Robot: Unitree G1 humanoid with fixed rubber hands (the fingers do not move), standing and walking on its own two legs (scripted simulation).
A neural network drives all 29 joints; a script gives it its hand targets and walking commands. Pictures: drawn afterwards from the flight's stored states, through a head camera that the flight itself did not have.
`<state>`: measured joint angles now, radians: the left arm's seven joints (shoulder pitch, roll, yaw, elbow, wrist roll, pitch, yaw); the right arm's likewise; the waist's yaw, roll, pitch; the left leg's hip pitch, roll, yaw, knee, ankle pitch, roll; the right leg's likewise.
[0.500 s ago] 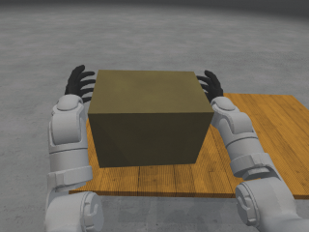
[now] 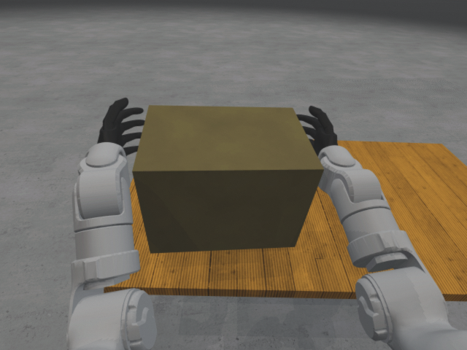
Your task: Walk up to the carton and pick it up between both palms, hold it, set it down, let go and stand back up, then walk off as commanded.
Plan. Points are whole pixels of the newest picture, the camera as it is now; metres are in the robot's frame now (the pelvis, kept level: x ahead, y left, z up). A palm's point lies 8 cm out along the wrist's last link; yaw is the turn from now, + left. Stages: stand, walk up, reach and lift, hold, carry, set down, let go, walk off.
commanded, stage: hold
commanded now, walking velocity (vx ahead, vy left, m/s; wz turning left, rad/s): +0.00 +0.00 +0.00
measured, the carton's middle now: (223, 178) +0.36 +0.00 +0.17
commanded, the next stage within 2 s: none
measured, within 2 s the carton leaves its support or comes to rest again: neither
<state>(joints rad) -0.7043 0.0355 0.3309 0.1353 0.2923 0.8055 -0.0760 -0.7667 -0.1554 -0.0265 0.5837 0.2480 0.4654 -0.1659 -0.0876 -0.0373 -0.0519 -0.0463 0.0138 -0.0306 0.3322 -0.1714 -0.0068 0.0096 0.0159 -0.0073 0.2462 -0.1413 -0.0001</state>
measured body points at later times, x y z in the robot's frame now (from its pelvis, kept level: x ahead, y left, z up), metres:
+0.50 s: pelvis +0.00 +0.00 +0.00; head -0.07 +0.02 +0.44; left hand +0.38 +0.17 +0.24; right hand +0.38 -0.17 +0.22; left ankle +0.02 +0.12 -0.75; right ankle +0.00 -0.12 -0.75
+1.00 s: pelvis +0.00 +0.00 +0.00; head -0.07 +0.02 +0.44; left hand +0.38 +0.17 +0.24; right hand +0.38 -0.17 +0.22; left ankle +0.02 +0.12 -0.75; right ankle +0.00 -0.12 -0.75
